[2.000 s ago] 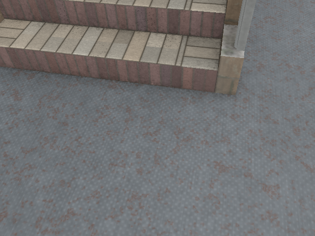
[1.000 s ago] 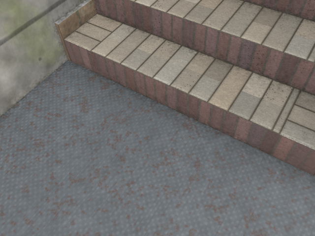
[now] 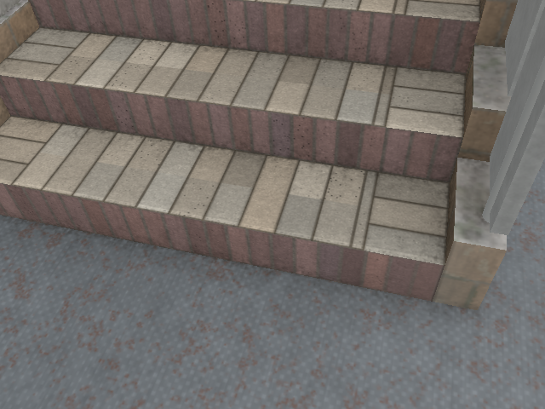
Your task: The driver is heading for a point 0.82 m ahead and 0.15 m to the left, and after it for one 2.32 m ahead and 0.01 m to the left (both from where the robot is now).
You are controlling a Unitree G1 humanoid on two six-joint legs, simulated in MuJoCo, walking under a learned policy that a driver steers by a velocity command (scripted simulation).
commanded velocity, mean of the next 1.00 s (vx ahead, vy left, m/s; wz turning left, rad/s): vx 0.16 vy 0.00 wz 0.29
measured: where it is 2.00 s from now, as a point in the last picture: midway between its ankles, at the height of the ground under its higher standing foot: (261, 341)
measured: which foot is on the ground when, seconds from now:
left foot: up 0.00-0.20, down 0.22-0.90, up 0.92-1.00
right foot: down 0.00-0.20, up 0.22-0.88, down 0.90-1.00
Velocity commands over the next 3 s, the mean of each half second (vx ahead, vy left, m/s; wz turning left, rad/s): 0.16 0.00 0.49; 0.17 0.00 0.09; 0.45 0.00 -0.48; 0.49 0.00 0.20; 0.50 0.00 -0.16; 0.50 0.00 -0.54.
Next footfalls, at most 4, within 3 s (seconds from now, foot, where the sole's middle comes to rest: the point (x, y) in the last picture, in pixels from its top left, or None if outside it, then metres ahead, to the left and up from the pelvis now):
0.22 left None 0.24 0.11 -0.78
0.90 right None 0.27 -0.05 -0.78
1.32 left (224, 391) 0.57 0.19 -0.78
1.76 right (302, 327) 0.74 -0.01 -0.78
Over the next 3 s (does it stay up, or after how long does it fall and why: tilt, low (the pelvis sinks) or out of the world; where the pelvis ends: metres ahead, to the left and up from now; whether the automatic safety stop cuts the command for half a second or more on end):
stays up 1.22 0.35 0.16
